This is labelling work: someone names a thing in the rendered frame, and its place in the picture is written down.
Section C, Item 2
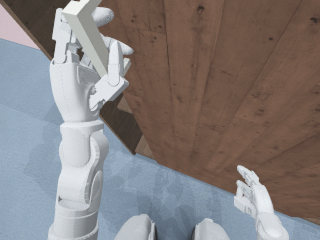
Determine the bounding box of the handle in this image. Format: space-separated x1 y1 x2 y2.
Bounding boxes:
61 0 132 78

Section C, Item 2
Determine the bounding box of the right robot forearm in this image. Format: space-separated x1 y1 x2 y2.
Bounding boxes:
255 212 289 240

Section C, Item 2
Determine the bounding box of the robot right hand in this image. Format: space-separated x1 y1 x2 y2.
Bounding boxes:
234 165 275 220

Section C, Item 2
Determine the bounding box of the robot right shin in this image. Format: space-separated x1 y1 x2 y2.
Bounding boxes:
202 218 213 222

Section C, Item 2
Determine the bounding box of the robot left hand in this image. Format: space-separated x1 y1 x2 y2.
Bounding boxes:
49 7 134 123

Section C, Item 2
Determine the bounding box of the left robot forearm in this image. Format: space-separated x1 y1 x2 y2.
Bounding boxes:
47 120 109 240

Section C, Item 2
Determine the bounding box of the robot right thigh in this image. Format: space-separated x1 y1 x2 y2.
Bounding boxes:
194 221 230 240

